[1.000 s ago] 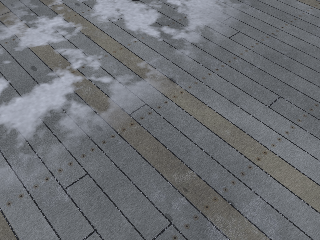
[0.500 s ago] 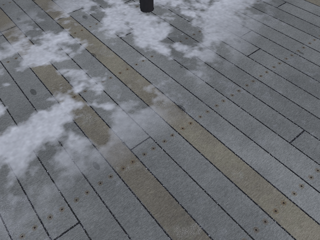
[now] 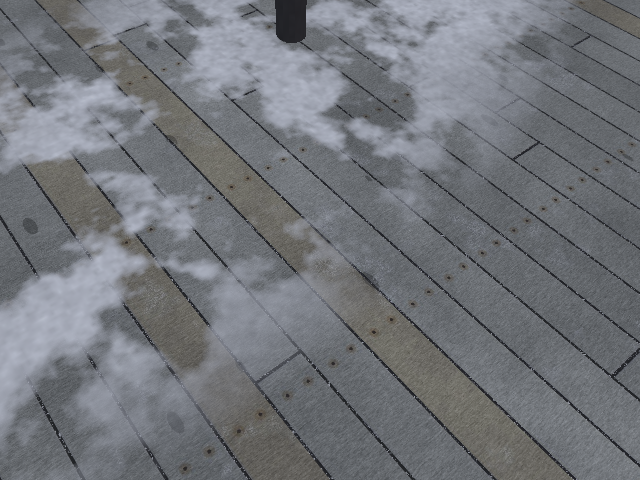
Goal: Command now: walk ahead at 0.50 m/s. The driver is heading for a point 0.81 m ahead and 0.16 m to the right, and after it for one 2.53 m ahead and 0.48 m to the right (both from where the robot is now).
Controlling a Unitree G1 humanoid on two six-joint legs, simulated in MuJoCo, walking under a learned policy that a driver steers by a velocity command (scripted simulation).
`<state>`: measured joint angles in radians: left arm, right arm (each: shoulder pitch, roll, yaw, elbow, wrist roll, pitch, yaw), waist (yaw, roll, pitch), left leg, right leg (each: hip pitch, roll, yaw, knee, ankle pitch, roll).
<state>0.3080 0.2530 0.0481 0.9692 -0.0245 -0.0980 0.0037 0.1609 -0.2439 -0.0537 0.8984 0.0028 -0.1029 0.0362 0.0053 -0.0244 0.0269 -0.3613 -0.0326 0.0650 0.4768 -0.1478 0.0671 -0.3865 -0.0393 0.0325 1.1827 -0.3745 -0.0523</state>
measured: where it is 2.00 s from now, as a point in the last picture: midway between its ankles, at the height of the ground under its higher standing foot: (343, 314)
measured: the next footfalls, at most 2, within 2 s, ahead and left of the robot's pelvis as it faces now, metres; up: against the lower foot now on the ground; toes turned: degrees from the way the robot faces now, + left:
right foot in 0.44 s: +0.42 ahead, -0.15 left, +0.00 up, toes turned -3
left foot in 1.00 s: +0.73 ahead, +0.09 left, +0.00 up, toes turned +0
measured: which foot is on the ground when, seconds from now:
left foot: down 0.00-0.44, up 0.46-0.98, down 1.00-1.00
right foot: up 0.00-0.42, down 0.44-1.00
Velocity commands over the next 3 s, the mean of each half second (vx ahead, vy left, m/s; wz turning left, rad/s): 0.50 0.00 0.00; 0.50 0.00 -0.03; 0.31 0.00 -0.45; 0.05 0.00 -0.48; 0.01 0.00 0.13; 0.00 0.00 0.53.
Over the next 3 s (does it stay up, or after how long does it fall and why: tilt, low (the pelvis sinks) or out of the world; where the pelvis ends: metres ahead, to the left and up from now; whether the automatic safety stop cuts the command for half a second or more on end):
stays up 0.83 0.02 0.01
